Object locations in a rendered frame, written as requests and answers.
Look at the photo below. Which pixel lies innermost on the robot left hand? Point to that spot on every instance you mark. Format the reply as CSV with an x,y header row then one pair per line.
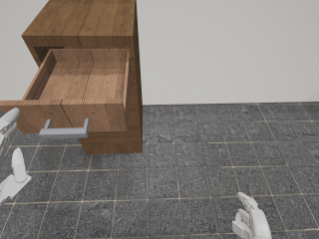
x,y
13,184

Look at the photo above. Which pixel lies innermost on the cabinet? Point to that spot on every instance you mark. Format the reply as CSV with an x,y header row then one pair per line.
x,y
95,24

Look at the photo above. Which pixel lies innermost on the handle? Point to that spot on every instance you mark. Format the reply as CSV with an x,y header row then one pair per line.
x,y
64,132

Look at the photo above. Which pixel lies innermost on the drawer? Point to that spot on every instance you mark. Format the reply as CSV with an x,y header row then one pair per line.
x,y
73,85

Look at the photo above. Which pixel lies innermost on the robot right hand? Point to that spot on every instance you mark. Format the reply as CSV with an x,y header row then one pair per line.
x,y
253,224

